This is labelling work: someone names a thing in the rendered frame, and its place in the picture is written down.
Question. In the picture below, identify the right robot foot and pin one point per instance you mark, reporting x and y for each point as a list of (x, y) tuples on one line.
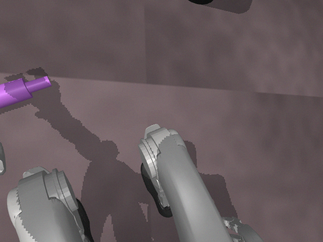
[(164, 211)]

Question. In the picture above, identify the left robot foot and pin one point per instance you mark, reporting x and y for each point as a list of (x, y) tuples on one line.
[(85, 221)]

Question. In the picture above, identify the right robot hand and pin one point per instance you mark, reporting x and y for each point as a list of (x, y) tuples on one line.
[(246, 233)]

